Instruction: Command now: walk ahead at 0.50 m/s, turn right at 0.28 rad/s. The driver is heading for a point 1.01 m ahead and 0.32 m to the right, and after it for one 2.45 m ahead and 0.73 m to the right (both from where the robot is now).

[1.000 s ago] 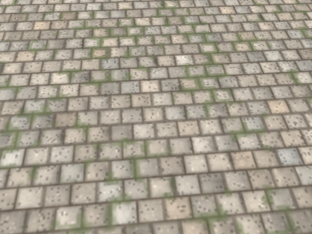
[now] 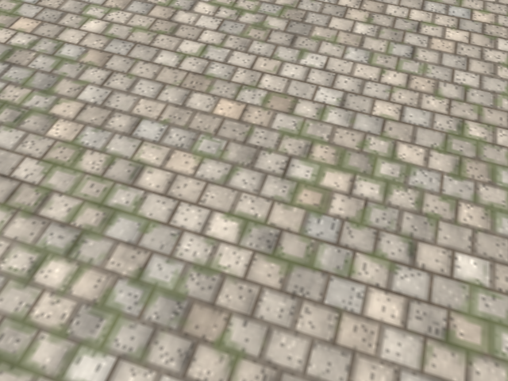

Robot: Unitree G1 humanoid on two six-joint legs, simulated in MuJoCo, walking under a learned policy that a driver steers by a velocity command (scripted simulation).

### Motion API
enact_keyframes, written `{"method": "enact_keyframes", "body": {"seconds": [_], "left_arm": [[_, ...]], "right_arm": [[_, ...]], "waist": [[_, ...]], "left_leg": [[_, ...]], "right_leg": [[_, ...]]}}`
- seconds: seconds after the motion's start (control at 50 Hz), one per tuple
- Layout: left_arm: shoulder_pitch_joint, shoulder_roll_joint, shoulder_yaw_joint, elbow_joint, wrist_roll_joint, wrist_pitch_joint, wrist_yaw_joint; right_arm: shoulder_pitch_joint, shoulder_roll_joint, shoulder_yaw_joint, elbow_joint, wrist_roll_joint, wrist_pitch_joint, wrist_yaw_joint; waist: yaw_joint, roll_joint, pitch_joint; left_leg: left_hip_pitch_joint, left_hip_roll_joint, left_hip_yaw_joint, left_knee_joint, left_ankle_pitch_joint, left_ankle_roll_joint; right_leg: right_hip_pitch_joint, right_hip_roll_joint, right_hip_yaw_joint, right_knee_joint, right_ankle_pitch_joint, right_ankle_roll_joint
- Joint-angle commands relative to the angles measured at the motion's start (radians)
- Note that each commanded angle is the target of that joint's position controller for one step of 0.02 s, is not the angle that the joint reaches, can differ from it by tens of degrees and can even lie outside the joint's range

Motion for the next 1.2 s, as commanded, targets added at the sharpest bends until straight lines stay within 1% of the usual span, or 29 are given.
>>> {"method": "enact_keyframes", "body": {"seconds": [0.02, 0.08, 0.16, 0.24, 0.32, 0.36, 0.38, 0.4, 0.42, 0.44, 0.46, 0.48, 0.5, 0.52, 0.54, 0.56, 0.62, 0.72, 0.82, 0.88, 0.9, 0.92, 0.94, 0.96, 1.0, 1.02, 1.06, 1.1, 1.2], "left_arm": [[-0.014, 0.090, 0.031, -0.073, 0.003, 0.003, 0.006], [-0.023, 0.045, 0.027, -0.078, 0.002, 0.031, 0.009], [-0.119, 0.029, 0.024, -0.114, 0.011, 0.031, -0.001], [-0.258, 0.007, 0.008, -0.166, 0.018, 0.027, -0.029], [-0.334, 0.019, 0.007, -0.223, 0.016, 0.027, -0.052], [-0.299, 0.046, 0.022, -0.235, 0.014, 0.031, -0.057], [-0.230, 0.072, 0.037, -0.227, 0.012, 0.034, -0.056], [-0.095, 0.114, 0.062, -0.197, 0.008, 0.035, -0.050], [0.070, 0.188, 0.099, -0.155, 0.009, 0.042, -0.032], [0.085, 0.305, 0.121, -0.149, 0.002, 0.045, -0.014], [0.093, 0.278, 0.104, -0.191, 0.014, 0.026, -0.021], [0.073, 0.203, 0.084, -0.186, 0.022, 0.012, -0.025], [0.027, 0.165, 0.075, -0.188, 0.015, 0.003, -0.023], [-0.047, 0.130, 0.064, -0.199, 0.013, 0.000, -0.022], [-0.094, 0.096, 0.052, -0.218, 0.023, -0.002, -0.017], [-0.112, 0.092, 0.049, -0.231, 0.030, -0.001, -0.014], [-0.089, 0.127, 0.058, -0.228, 0.023, -0.005, 0.003], [-0.025, 0.147, 0.064, -0.211, 0.013, 0.011, 0.026], [0.035, 0.140, 0.064, -0.191, 0.007, 0.026, 0.031], [0.000, 0.119, 0.059, -0.205, 0.013, 0.032, 0.032], [-0.008, 0.066, 0.039, -0.216, 0.023, 0.028, 0.028], [0.098, 0.002, 0.019, -0.233, 0.020, 0.021, 0.030], [0.168, 0.030, 0.014, -0.232, -0.003, 0.013, 0.030], [0.106, 0.117, 0.033, -0.214, -0.008, 0.013, 0.029], [-0.051, 0.120, 0.036, -0.246, 0.018, 0.013, 0.026], [-0.073, 0.107, 0.038, -0.253, 0.025, 0.011, 0.022], [-0.052, 0.067, 0.029, -0.250, 0.019, 0.012, 0.013], [-0.082, 0.041, 0.018, -0.263, 0.026, 0.012, 0.010], [-0.231, 0.010, -0.006, -0.295, 0.027, -0.005, -0.004]], "right_arm": [[0.079, -0.095, -0.037, -0.003, -0.004, -0.026, 0.000], [0.065, -0.102, -0.047, 0.030, -0.014, -0.050, -0.008], [0.094, -0.125, -0.056, 0.070, -0.018, -0.048, -0.027], [0.140, -0.166, -0.068, 0.101, -0.005, -0.035, -0.040], [0.177, -0.192, -0.080, 0.134, 0.016, -0.006, -0.043], [0.160, -0.221, -0.086, 0.132, 0.022, 0.009, -0.049], [0.149, -0.235, -0.089, 0.129, 0.026, 0.018, -0.052], [0.128, -0.241, -0.089, 0.125, 0.031, 0.026, -0.054], [0.134, -0.224, -0.079, 0.116, 0.025, 0.021, -0.058], [0.209, -0.075, -0.036, 0.067, -0.020, 0.001, -0.048], [0.167, -0.097, -0.025, 0.043, 0.009, -0.044, -0.036], [0.058, -0.160, -0.040, 0.017, 0.048, -0.070, -0.024], [0.030, -0.152, -0.034, 0.009, 0.047, -0.083, -0.025], [0.026, -0.152, -0.038, 0.022, 0.020, -0.086, -0.033], [0.037, -0.169, -0.048, 0.029, 0.002, -0.077, -0.036], [0.051, -0.169, -0.052, 0.029, -0.003, -0.063, -0.033], [0.031, -0.125, -0.042, 0.016, -0.013, -0.034, -0.034], [-0.153, -0.083, -0.019, -0.029, -0.005, -0.036, -0.021], [-0.215, -0.132, -0.034, -0.055, 0.012, -0.056, 0.000], [-0.070, -0.169, -0.058, -0.020, 0.010, -0.072, -0.004], [0.058, -0.206, -0.071, -0.001, -0.008, -0.077, -0.010], [0.191, -0.286, -0.089, 0.017, -0.029, -0.073, -0.015], [0.247, -0.276, -0.092, 0.062, -0.006, -0.061, -0.002], [0.197, -0.185, -0.069, 0.047, 0.011, -0.057, -0.001], [0.108, -0.130, -0.046, 0.043, -0.001, -0.042, -0.003], [0.086, -0.111, -0.038, 0.049, -0.007, -0.041, -0.004], [0.081, -0.104, -0.033, 0.063, -0.006, -0.045, -0.004], [0.097, -0.135, -0.040, 0.082, 0.005, -0.049, -0.006], [0.141, -0.192, -0.050, 0.117, 0.020, -0.034, -0.012]], "waist": [[-0.039, 0.150, -0.076], [-0.014, 0.111, -0.036], [-0.033, 0.084, 0.006], [-0.085, 0.056, 0.054], [-0.098, 0.061, 0.070], [-0.060, 0.095, 0.018], [-0.017, 0.113, -0.032], [0.062, 0.105, -0.103], [0.139, 0.052, -0.190], [0.040, -0.229, -0.242], [0.064, -0.175, -0.422], [0.097, -0.089, -0.315], [0.065, -0.040, -0.212], [0.016, 0.016, -0.143], [-0.019, 0.006, -0.119], [-0.041, -0.006, -0.108], [-0.050, 0.002, -0.075], [0.021, -0.054, -0.037], [0.036, -0.079, -0.036], [-0.051, -0.112, -0.081], [-0.111, -0.069, -0.191], [-0.101, 0.137, -0.344], [-0.086, 0.361, -0.370], [-0.107, 0.217, -0.224], [-0.095, 0.089, -0.056], [-0.073, 0.093, -0.027], [-0.045, 0.127, -0.031], [-0.044, 0.120, -0.028], [-0.092, 0.094, -0.015]], "left_leg": [[0.265, 0.249, -0.253, -0.328, 0.077, 0.149], [0.213, 0.243, -0.130, -0.384, 0.210, 0.156], [0.256, 0.232, -0.006, -0.403, 0.259, 0.140], [0.315, 0.253, 0.075, -0.411, 0.264, 0.126], [0.455, 0.288, 0.118, -0.333, 0.390, 0.105], [0.486, 0.286, 0.147, -0.213, 0.716, 0.082], [0.487, 0.279, 0.158, -0.101, 0.876, 0.069], [0.438, 0.249, 0.181, 0.085, 0.926, 0.044], [0.252, 0.206, 0.185, 0.352, 0.734, -0.001], [-0.197, 0.030, 0.149, 0.724, -0.181, -0.074], [-0.360, -0.074, -0.118, 0.906, -0.423, -0.077], [-0.460, -0.011, -0.175, 0.901, -0.337, -0.050], [-0.451, 0.034, -0.167, 0.816, -0.251, -0.027], [-0.390, 0.072, -0.162, 0.722, -0.196, -0.028], [-0.312, 0.094, -0.166, 0.661, -0.160, -0.032], [-0.264, 0.099, -0.166, 0.628, -0.140, -0.040], [-0.237, 0.088, -0.131, 0.483, -0.076, -0.083], [-0.155, 0.014, -0.109, 0.109, 0.245, -0.108], [-0.110, -0.017, -0.149, -0.033, 0.209, -0.079], [0.085, -0.020, -0.126, -0.101, 0.140, -0.021], [0.297, 0.079, -0.199, -0.077, 0.129, 0.034], [0.647, 0.294, -0.537, -0.097, 0.021, 0.164], [0.730, 0.408, -0.895, -0.214, -0.257, 0.257], [0.621, 0.369, -0.821, -0.251, -0.398, 0.223], [0.380, 0.279, -0.556, -0.275, -0.214, 0.173], [0.307, 0.244, -0.480, -0.296, -0.117, 0.166], [0.242, 0.207, -0.390, -0.331, 0.002, 0.168], [0.231, 0.208, -0.330, -0.361, 0.098, 0.190], [0.219, 0.176, -0.187, -0.379, 0.200, 0.168]], "right_leg": [[-0.264, -0.091, 0.059, 0.052, 0.145, 0.003], [-0.273, -0.089, 0.069, 0.019, 0.233, 0.022], [-0.336, -0.074, 0.074, -0.183, 0.411, 0.028], [-0.330, -0.061, -0.004, -0.377, 0.493, 0.005], [-0.351, -0.039, -0.063, -0.468, 0.375, -0.042], [-0.244, 0.022, -0.126, -0.476, 0.275, -0.080], [-0.145, 0.064, -0.156, -0.472, 0.225, -0.104], [0.041, 0.111, -0.171, -0.525, 0.249, -0.137], [0.336, 0.101, -0.082, -0.573, 0.298, -0.180], [0.658, -0.158, 0.425, -0.630, 0.232, -0.335], [0.787, -0.287, 0.843, -0.812, 0.090, -0.453], [0.740, -0.263, 0.716, -0.845, 0.128, -0.388], [0.604, -0.217, 0.574, -0.836, 0.197, -0.348], [0.455, -0.175, 0.470, -0.836, 0.299, -0.313], [0.351, -0.144, 0.400, -0.853, 0.400, -0.299], [0.288, -0.129, 0.375, -0.875, 0.446, -0.299], [0.176, -0.098, 0.290, -0.903, 0.555, -0.299], [0.100, -0.016, 0.214, -0.886, 0.421, -0.218], [0.211, -0.068, 0.350, -0.785, 0.319, -0.194], [0.221, -0.042, 0.381, -0.648, 0.398, -0.152], [0.159, 0.005, 0.317, -0.454, 0.391, -0.118], [-0.109, 0.133, 0.186, -0.125, 0.127, -0.046], [-0.344, 0.141, 0.143, 0.086, -0.173, -0.018], [-0.419, 0.086, 0.172, 0.166, -0.103, -0.012], [-0.399, 0.029, 0.114, 0.127, 0.028, -0.012], [-0.365, 0.000, 0.112, 0.067, 0.068, -0.014], [-0.298, -0.024, 0.082, -0.014, 0.097, -0.012], [-0.304, -0.037, 0.050, -0.111, 0.135, 0.000], [-0.223, -0.027, -0.006, -0.430, 0.378, 0.016]]}}
Keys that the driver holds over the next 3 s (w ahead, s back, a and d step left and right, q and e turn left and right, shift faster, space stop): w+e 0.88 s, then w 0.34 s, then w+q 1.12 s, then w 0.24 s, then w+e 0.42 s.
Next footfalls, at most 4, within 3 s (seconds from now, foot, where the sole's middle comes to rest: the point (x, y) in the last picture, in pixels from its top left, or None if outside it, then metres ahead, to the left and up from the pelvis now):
0.42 right None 0.36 -0.17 -0.77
0.90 left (297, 296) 0.70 -0.09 -0.77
1.38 right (422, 284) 0.75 -0.45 -0.77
1.90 left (369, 184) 1.12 -0.34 -0.77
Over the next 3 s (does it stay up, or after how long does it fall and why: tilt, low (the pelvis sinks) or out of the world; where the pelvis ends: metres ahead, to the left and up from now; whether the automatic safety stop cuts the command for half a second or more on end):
stays up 1.52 -0.42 0.01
